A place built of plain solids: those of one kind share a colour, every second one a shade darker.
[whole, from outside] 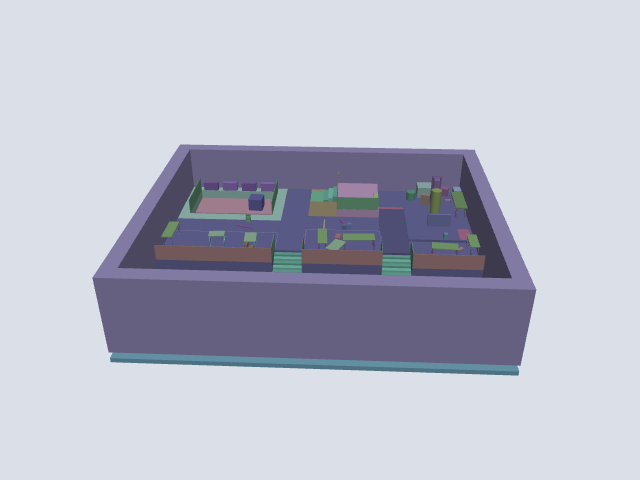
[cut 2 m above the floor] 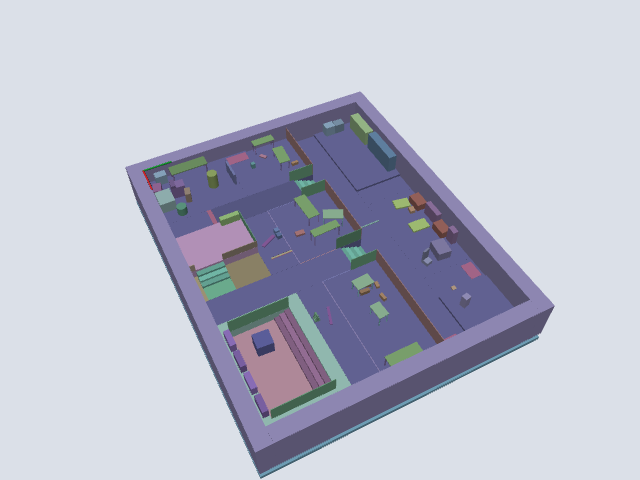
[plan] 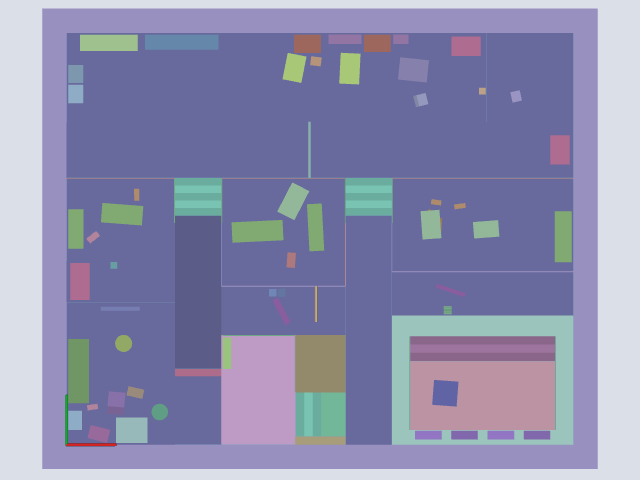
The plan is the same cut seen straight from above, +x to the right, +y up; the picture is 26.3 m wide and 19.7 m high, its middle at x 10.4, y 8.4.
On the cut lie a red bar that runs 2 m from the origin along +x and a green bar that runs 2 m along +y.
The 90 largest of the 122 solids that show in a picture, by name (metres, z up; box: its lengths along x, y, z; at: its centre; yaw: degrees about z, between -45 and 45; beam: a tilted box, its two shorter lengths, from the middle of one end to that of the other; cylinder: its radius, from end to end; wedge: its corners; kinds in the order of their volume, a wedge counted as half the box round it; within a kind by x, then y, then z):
{
 "wall_1": {"box": [1.0, 16.9, 5.0], "at": [-0.5, 8.45, 1.5]},
 "wall_2": {"box": [22.8, 1.0, 5.0], "at": [10.4, -0.5, 1.5]},
 "wall_3": {"box": [22.8, 1.0, 5.0], "at": [10.4, 17.4, 1.5]},
 "wall_4": {"box": [1.0, 16.9, 5.0], "at": [21.3, 8.45, 1.5]},
 "floor_1": {"box": [4.45, 5.85, 1.0], "at": [2.23, 2.92, 0.34]},
 "floor_2": {"box": [4.45, 1.7, 1.0], "at": [2.23, 6.7, 0.34]},
 "floor_3": {"box": [4.45, 3.4, 0.84], "at": [2.23, 9.25, 0.26]},
 "floor_4": {"box": [6.85, 3.65, 1.16], "at": [3.42, 15.07, -0.42]},
 "floor_5": {"box": [1.9, 2.81, 1.0], "at": [5.4, 1.41, 0.34]},
 "floor_6": {"box": [1.9, 6.29, 1.0], "at": [5.4, 6.25, 0.34]},
 "floor_7": {"box": [1.5, 3.65, 1.0], "at": [7.6, 15.07, -0.5]},
 "floor_8": {"box": [5.1, 2.0, 1.0], "at": [8.9, 5.5, 0.34]},
 "floor_9": {"box": [5.1, 4.45, 1.0], "at": [8.9, 8.72, 0.34]},
 "floor_10": {"box": [20.8, 2.3, 1.0], "at": [10.4, 12.1, -0.5]},
 "floor_11": {"box": [7.2, 3.65, 1.0], "at": [11.95, 15.07, -0.5]},
 "floor_12": {"box": [1.9, 9.4, 1.0], "at": [12.4, 4.7, 0.34]},
 "floor_13": {"box": [1.7, 3.65, 1.0], "at": [16.4, 15.07, -0.5]},
 "floor_14": {"box": [7.45, 1.8, 1.0], "at": [17.07, 6.2, 0.34]},
 "floor_15": {"box": [7.45, 3.85, 1.0], "at": [17.07, 9.03, 0.34]},
 "floor_16": {"box": [3.55, 3.65, 1.16], "at": [19.02, 15.07, -0.42]},
 "floor_base_1": {"box": [20.8, 10.85, 0.3], "at": [10.4, 5.42, -0.73]},
 "floor_base_2": {"box": [22.8, 18.9, 0.3], "at": [10.4, 8.45, -1.57]},
 "floor_deck_1": {"box": [3.05, 4.5, 1.6], "at": [7.88, 2.25, 0.64]},
 "floor_rim_1": {"box": [0.75, 3.85, 1.0], "at": [13.72, 2.52, 0.34]},
 "floor_rim_2": {"box": [7.45, 0.6, 1.0], "at": [17.07, 0.3, 0.34]},
 "floor_rim_3": {"box": [7.45, 0.85, 1.0], "at": [17.07, 4.88, 0.34]},
 "floor_rim_4": {"box": [0.75, 3.85, 1.0], "at": [20.43, 2.52, 0.34]},
 "floor_pit_1": {"box": [5.95, 2.83, 0.36], "at": [17.07, 2.02, 0.02]},
 "step_tread_1": {"box": [1.9, 0.31, 0.86], "at": [5.4, 9.55, 0.27]},
 "step_tread_2": {"box": [1.9, 0.31, 0.72], "at": [5.4, 9.87, 0.2]},
 "step_tread_3": {"box": [1.9, 0.31, 0.58], "at": [5.4, 10.18, 0.13]},
 "step_tread_4": {"box": [1.9, 0.31, 0.44], "at": [5.4, 10.48, 0.06]},
 "step_tread_5": {"box": [1.9, 0.31, 0.3], "at": [5.4, 10.79, -0.01]},
 "step_tread_6": {"box": [0.35, 1.8, 1.45], "at": [9.57, 1.24, 0.56]},
 "step_tread_7": {"box": [0.35, 1.8, 1.3], "at": [9.93, 1.24, 0.49]},
 "step_tread_8": {"box": [0.35, 1.8, 1.15], "at": [10.28, 1.24, 0.41]},
 "step_tread_9": {"box": [1.9, 0.31, 0.86], "at": [12.4, 9.55, 0.27]},
 "step_tread_10": {"box": [1.9, 0.31, 0.72], "at": [12.4, 9.87, 0.2]},
 "step_tread_11": {"box": [1.9, 0.31, 0.58], "at": [12.4, 10.18, 0.13]},
 "step_tread_12": {"box": [1.9, 0.31, 0.44], "at": [12.4, 10.48, 0.06]},
 "step_tread_13": {"box": [1.9, 0.31, 0.3], "at": [12.4, 10.79, -0.01]},
 "floor_fore_1": {"box": [2.05, 0.34, 1.0], "at": [10.43, 0.17, 0.34]},
 "floor_fore_2": {"box": [2.05, 2.36, 1.0], "at": [10.43, 3.32, 0.34]},
 "step_down_1": {"box": [5.95, 0.34, 0.52], "at": [17.07, 3.6, 0.1]},
 "step_down_2": {"box": [5.95, 0.34, 0.68], "at": [17.07, 3.94, 0.18]},
 "step_down_3": {"box": [5.95, 0.34, 0.84], "at": [17.07, 4.28, 0.26]},
 "bar_rack_1": {"box": [3.02, 0.62, 1.36], "at": [4.73, 16.52, 0.84]},
 "board_stack_1": {"box": [2.37, 0.67, 1.19], "at": [1.74, 16.5, 0.76]},
 "floor_before_steps_1": {"box": [1.0, 1.8, 1.0], "at": [10.95, 1.24, 0.34]},
 "forge_hearth_1": {"box": [1.3, 1.05, 0.83], "at": [2.67, 0.59, 1.25]},
 "offcut_bin_1": {"box": [0.56, 0.79, 0.76], "at": [0.35, 1.0, 1.22]},
 "offcut_bin_2": {"box": [0.62, 0.77, 0.81], "at": [0.38, 14.39, 0.56]},
 "offcut_bin_3": {"box": [0.61, 0.74, 0.75], "at": [0.38, 15.21, 0.54]},
 "edgeS_1": {"box": [1.1, 0.36, 0.65], "at": [14.84, 0.39, 1.17]},
 "edgeS_2": {"box": [1.1, 0.36, 0.65], "at": [16.33, 0.39, 1.17]},
 "edgeS_3": {"box": [1.1, 0.36, 0.65], "at": [17.82, 0.39, 1.17]},
 "edgeS_4": {"box": [1.1, 0.36, 0.65], "at": [19.31, 0.39, 1.17]},
 "bandsaw_1": {"box": [0.69, 0.31, 0.95], "at": [2.01, 1.4, 2.27], "yaw": -4.9},
 "bandsaw_2": {"box": [0.69, 0.92, 0.96], "at": [2.04, 1.7, 1.32], "yaw": -4.9},
 "bandsaw_3": {"box": [0.41, 0.61, 0.65], "at": [2.05, 1.86, 2.42], "yaw": -4.9},
 "table_saw_1": {"box": [1.01, 1.03, 0.9], "at": [15.54, 2.11, 0.65], "yaw": -4.2},
 "sack_pile_1": {"box": [1.12, 0.76, 0.56], "at": [9.89, 16.45, 0.28]},
 "sack_pile_2": {"box": [1.1, 0.72, 0.57], "at": [12.76, 16.47, 0.28]},
 "dust_extractor_1": {"cylinder": 0.35, "from": [2.34, 4.15, 0.84], "to": [2.34, 4.15, 2.94]},
 "crate_stack_1": {"box": [1.36, 0.39, 0.99], "at": [11.43, 16.64, 0.49]},
 "crate_stack_2": {"box": [0.62, 0.39, 1.13], "at": [13.72, 16.64, 0.56]},
 "rail_1": {"box": [0.04, 1.81, 1.05], "at": [4.43, 10.01, 1.21]},
 "rail_2": {"box": [0.04, 1.81, 1.05], "at": [6.37, 10.01, 1.36]},
 "rail_3": {"box": [2.95, 0.04, 0.96], "at": [7.88, 4.48, 1.92]},
 "rail_4": {"box": [0.04, 1.81, 1.05], "at": [11.43, 10.01, 1.36]},
 "rail_5": {"box": [0.04, 1.81, 1.05], "at": [13.37, 10.01, 1.37]},
 "rail_6": {"box": [0.04, 3.85, 1.05], "at": [14.08, 2.52, 1.36]},
 "rail_7": {"box": [0.04, 3.85, 1.05], "at": [20.07, 2.52, 1.36]},
 "pallet_load_1": {"box": [1.19, 0.92, 0.66], "at": [14.24, 15.38, 0.33], "yaw": -6.0},
 "rail_rim_1": {"box": [4.45, 0.04, 1.05], "at": [2.23, 10.93, 1.21]},
 "rail_rim_2": {"box": [5.1, 0.04, 1.05], "at": [8.9, 10.93, 1.36]},
 "rail_rim_3": {"box": [7.45, 0.04, 1.05], "at": [17.07, 10.93, 1.37]},
 "floor_gap_cover_1": {"box": [1.9, 0.3, 0.85], "at": [5.4, 2.96, 0.41]},
 "workbench_top_1": {"box": [0.85, 2.65, 0.08], "at": [0.49, 3.02, 1.65]},
 "workbench_top_2": {"box": [2.1, 0.84, 0.05], "at": [7.83, 8.76, 1.61], "yaw": 2.7},
 "workbench_top_3": {"box": [0.7, 2.1, 0.06], "at": [20.38, 8.53, 1.73]},
 "pallet_1": {"box": [0.79, 1.11, 0.18], "at": [9.35, 15.46, 0.04], "yaw": -11.1},
 "pallet_2": {"box": [0.82, 1.27, 0.18], "at": [11.63, 15.43, 0.04], "yaw": -2.7},
 "edgeW_1": {"box": [0.35, 1.3, 0.65], "at": [6.58, 3.75, 1.76]},
 "coal_bin_1": {"box": [0.83, 0.56, 0.58], "at": [1.32, 0.44, 1.13], "yaw": -14.0},
 "screenN_1": {"box": [1.6, 0.16, 0.93], "at": [2.2, 5.58, 1.3]},
 "quench_tub_1": {"cylinder": 0.34, "from": [3.82, 1.34, 0.84], "to": [3.82, 1.34, 1.46]},
 "anvil_block_1": {"box": [0.67, 0.39, 0.79], "at": [2.82, 2.14, 1.24], "yaw": -12.8},
 "bin_1": {"box": [0.4, 0.44, 0.88], "at": [18.45, 14.29, 0.6], "yaw": 13.0},
 "rail_front_1": {"box": [0.04, 2.36, 0.96], "at": [9.38, 3.32, 1.92]}
}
